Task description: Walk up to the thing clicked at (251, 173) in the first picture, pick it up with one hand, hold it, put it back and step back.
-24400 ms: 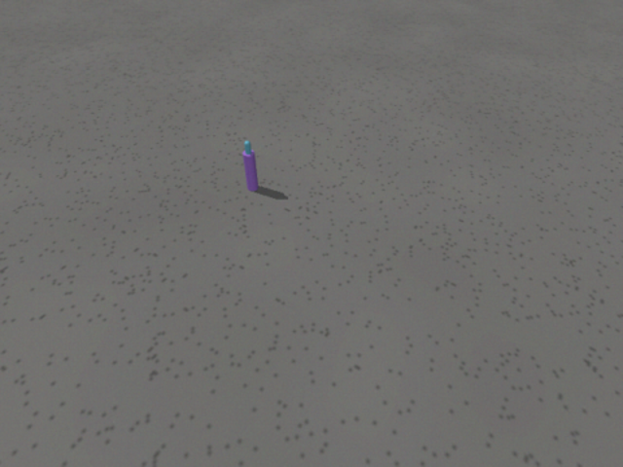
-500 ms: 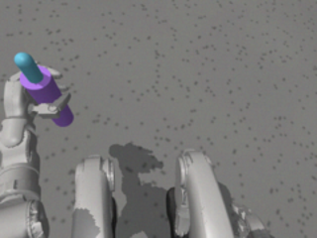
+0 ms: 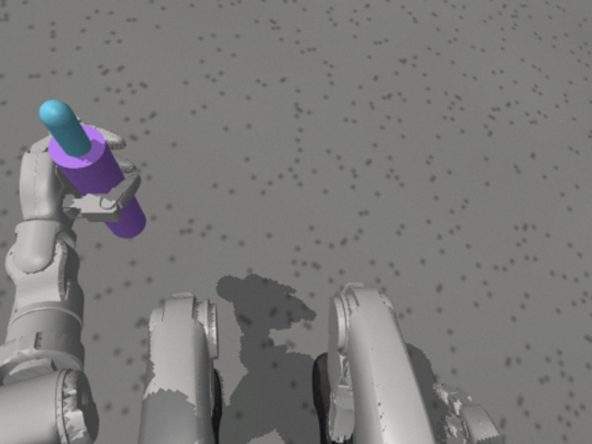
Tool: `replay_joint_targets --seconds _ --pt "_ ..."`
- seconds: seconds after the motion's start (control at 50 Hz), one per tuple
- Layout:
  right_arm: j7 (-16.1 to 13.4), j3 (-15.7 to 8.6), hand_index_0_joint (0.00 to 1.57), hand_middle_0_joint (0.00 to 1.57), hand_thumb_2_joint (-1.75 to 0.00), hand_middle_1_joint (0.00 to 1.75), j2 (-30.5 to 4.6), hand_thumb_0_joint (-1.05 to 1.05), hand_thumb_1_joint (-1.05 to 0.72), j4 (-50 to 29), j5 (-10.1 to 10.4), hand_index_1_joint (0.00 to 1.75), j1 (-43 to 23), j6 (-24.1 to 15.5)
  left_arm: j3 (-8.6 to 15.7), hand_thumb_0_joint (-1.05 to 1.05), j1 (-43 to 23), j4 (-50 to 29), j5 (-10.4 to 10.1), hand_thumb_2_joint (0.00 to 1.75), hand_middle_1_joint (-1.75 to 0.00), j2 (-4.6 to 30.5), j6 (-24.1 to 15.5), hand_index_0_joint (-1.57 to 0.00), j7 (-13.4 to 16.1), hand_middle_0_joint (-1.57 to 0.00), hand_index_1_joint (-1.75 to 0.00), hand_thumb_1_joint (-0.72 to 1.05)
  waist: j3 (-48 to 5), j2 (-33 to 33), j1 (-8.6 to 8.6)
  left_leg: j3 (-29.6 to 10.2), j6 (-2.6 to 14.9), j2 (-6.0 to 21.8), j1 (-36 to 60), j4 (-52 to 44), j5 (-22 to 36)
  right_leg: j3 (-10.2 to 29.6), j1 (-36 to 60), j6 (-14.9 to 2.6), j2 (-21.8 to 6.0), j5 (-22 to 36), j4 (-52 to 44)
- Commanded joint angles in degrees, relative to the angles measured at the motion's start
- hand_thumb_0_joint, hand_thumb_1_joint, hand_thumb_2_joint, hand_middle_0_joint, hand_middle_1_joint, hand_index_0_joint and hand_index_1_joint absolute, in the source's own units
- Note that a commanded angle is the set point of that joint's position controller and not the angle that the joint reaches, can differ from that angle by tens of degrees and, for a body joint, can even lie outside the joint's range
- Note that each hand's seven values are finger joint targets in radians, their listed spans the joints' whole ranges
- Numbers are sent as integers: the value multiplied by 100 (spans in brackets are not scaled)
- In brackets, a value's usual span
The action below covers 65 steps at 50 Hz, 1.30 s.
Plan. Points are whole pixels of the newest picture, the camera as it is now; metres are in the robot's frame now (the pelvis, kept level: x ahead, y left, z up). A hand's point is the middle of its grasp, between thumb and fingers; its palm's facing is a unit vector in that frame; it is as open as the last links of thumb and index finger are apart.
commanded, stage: lift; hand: left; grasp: from the side
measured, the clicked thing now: (100, 180) +0.46 +0.23 -0.02
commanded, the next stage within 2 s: hold in 0.60 s
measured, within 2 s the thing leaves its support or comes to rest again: neither
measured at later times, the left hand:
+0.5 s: hand (81, 167) +0.44 +0.22 +0.04, palm faces +0.05 -1.00 -0.05, open 7.4 cm
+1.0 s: hand out of the picture +0.40 +0.21 +0.21, palm faces +0.09 -1.00 -0.04, open 7.4 cm
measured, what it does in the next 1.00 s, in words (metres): rises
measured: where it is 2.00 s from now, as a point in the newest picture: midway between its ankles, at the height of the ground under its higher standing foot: (270, 435)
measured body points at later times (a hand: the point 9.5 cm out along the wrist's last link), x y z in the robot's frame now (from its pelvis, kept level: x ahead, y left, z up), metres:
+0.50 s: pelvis +0.01 +0.00 +0.04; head +0.19 +0.04 +0.46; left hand +0.43 +0.28 +0.05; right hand +0.14 -0.26 -0.08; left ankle +0.09 +0.13 -0.36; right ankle +0.10 -0.13 -0.36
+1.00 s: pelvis +0.03 +0.01 +0.18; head +0.16 +0.03 +0.61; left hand +0.39 +0.26 +0.22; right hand +0.20 -0.24 +0.07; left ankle +0.09 +0.13 -0.36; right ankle +0.10 -0.13 -0.36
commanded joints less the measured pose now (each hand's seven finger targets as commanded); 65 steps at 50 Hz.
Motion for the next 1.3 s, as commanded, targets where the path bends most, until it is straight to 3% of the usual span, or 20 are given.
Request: replay_joint_targets --seconds 0.0,0.04,0.06,0.1,0.3,0.42,0.52,0.6,0.64,0.7,0.82,0.9,0.94,0.98,1.06,1.16,1.2,1.22,1.24,1.28 --pt "-74 -447 20 20 -89 30 -1128 0 -87 -356 2 30 671 -137 242 0 -1998 -1451 -152 124 -134 1334 -502 -128 -11 -127 -133 48 -3724 916 59 299 231 -136 2712 -1645 541 -165 1920 -324 184 717 -1452" --pt "-79 -451 20 20 -89 30 -1130 0 -87 -345 4 30 696 -150 321 0 -2015 -1451 -155 126 -135 1389 -510 -129 16 -128 -135 47 -3690 816 57 324 249 -145 2605 -1625 522 -146 1996 -314 182 705 -1493" --pt "-74 -434 20 20 -89 30 -1084 0 -91 -356 -7 30 658 -156 293 0 -2044 -1492 -161 118 -139 1350 -526 -135 30 -131 -135 43 -3714 794 68 363 259 -149 2552 -1600 526 -118 2092 -301 183 712 -1533" --pt "-82 -451 20 20 -89 30 -1086 0 -91 -414 4 30 634 -163 315 0 -1970 -1539 -178 111 -135 1345 -528 -129 33 -125 -132 27 -3748 734 81 373 275 -153 2551 -1659 459 -104 2217 -293 183 647 -1610" --pt "-135 -508 20 20 -89 30 -1088 0 -91 -458 117 30 727 -170 140 0 -1541 -2184 -265 108 -130 1151 -229 -124 -70 -120 -126 29 -4105 1105 176 249 191 -123 3398 -2082 1011 -135 2334 -355 163 1098 -1733" --pt "-206 -536 20 20 -89 30 -1025 0 -90 -650 247 30 570 -177 -13 0 -1204 -2779 -361 109 -130 982 41 -124 5 -119 -126 31 -3750 892 212 163 240 -105 3417 -2503 396 -92 2516 -327 164 675 -2202" --pt "-270 -568 20 20 -89 30 -1003 0 -89 -722 353 30 575 -222 -227 0 -865 -3518 -511 109 -130 751 289 -124 44 -119 -126 36 -3801 914 241 109 215 -86 3963 -2835 703 -71 2862 -324 138 932 -2514" --pt "-334 -575 20 20 -89 30 -882 0 -89 -826 407 30 448 -248 -338 0 -507 -3876 -468 110 -130 673 517 -122 238 -117 -125 36 -3567 690 264 131 252 -67 4069 -3167 319 9 3257 -279 147 630 -3031" --pt "-374 -603 20 20 -89 30 -887 0 -89 -835 443 30 489 -248 -245 0 -344 -4060 -458 110 -129 754 615 -121 345 -116 -125 35 -3647 676 319 121 249 -65 4295 -3333 465 40 3496 -271 142 769 -3190" --pt "-403 -585 20 20 -89 30 -795 0 -89 -911 488 30 464 -261 -414 0 -79 -4566 -537 108 -131 549 744 -124 471 -119 -127 35 -3799 587 357 174 246 -70 4617 -3522 789 87 4087 -244 142 1033 -3503" --pt "-485 -586 20 20 -89 30 -722 0 -89 -985 546 30 371 -336 -545 0 501 -4892 -468 109 -130 464 1018 -123 767 -118 -126 36 -3397 505 378 193 240 -75 5195 -4127 953 137 4812 -219 152 1230 -4175" --pt "-525 -588 20 20 -89 30 -705 0 -89 -967 587 30 376 -386 -749 0 730 -4928 -530 109 -131 214 1180 -123 826 -119 -127 32 -2987 456 258 126 218 -50 5654 -4612 865 106 5105 -198 168 1191 -4633" --pt "-540 -576 20 20 -89 30 -675 0 -89 -924 606 30 365 -426 -695 0 929 -4690 -473 110 -131 289 1248 -124 870 -120 -127 35 -2599 360 271 136 226 -48 5705 -4817 827 122 5236 -188 169 1165 -4854" --pt "-540 -556 20 20 -89 30 -628 0 -89 -918 596 30 385 -461 -873 0 879 -4737 -475 109 -131 88 1226 -124 862 -120 -127 33 -2479 402 257 132 207 -41 5932 -4992 918 109 5370 -196 173 1248 -5001" --pt "-510 -537 20 20 -89 30 -637 0 -89 -824 579 30 478 -514 -898 0 962 -4584 -481 107 -130 66 1167 -124 797 -119 -126 33 -2246 630 330 -10 138 14 6585 -5459 1231 -16 5433 -221 183 1515 -5142" --pt "-467 -516 20 20 -89 30 -607 0 -90 -729 532 30 612 -566 -1073 0 1034 -4560 -537 104 -129 -102 1043 -125 645 -121 -125 28 -2321 766 387 -10 74 41 7302 -5780 1857 -67 5789 -235 183 1910 -5421" --pt "-473 -536 20 20 -89 30 -641 0 -91 -760 527 30 639 -578 -866 0 1006 -4748 -599 104 -130 98 1004 -126 630 -122 -126 26 -2533 801 460 41 65 28 7571 -5890 2167 -71 6137 -239 181 2155 -5560" --pt "-466 -513 20 20 -89 30 -594 0 -90 -791 526 30 643 -580 -1010 0 1053 -4830 -615 105 -130 -71 1001 -126 637 -121 -126 25 -2507 636 449 120 95 -11 7503 -5907 2187 -51 6382 -227 180 2243 -5694" --pt "-465 -510 20 20 -89 30 -587 0 -91 -752 510 30 665 -574 -889 0 1064 -4848 -630 105 -131 13 989 -127 660 -122 -127 25 -2517 609 456 121 97 -4 7545 -5952 2282 -60 6485 -229 200 2312 -5732" --pt "-469 -492 20 20 -89 30 -563 0 -90 -686 504 30 681 -581 -948 0 1309 -4499 -644 106 -131 -176 1008 -126 696 -121 -127 25 -2375 418 408 159 123 -13 7563 -6007 2302 -35 6609 -209 200 2370 -5866"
